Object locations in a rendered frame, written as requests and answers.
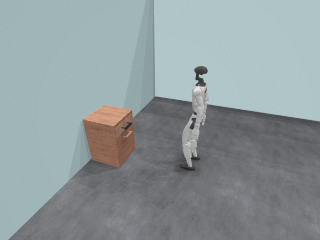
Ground cabinet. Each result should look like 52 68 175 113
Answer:
82 105 135 168

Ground left robot upper arm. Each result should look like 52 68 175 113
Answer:
193 87 204 111

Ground robot foot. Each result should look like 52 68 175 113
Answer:
180 164 195 171
191 154 200 160

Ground robot left hand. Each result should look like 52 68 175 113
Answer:
190 128 200 141

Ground right robot upper arm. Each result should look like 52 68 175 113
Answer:
204 81 209 102

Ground robot left forearm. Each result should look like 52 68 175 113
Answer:
194 107 203 129

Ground robot right hand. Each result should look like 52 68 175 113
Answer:
201 114 206 126

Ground robot right forearm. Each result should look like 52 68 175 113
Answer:
203 100 209 115

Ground right robot foot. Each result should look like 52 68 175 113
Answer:
191 154 200 160

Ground drawer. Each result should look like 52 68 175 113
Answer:
115 114 132 137

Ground left robot foot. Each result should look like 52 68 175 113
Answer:
180 164 195 171

